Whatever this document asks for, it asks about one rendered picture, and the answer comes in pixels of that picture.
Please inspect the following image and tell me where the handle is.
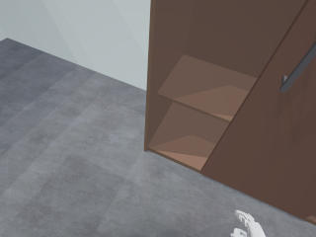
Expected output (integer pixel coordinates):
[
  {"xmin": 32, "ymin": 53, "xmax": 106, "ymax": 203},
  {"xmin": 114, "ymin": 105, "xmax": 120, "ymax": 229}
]
[{"xmin": 279, "ymin": 34, "xmax": 316, "ymax": 93}]

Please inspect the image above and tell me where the robot right hand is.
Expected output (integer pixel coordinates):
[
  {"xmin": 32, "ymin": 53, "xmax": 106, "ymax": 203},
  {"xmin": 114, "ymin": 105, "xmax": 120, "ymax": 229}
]
[{"xmin": 230, "ymin": 210, "xmax": 266, "ymax": 237}]

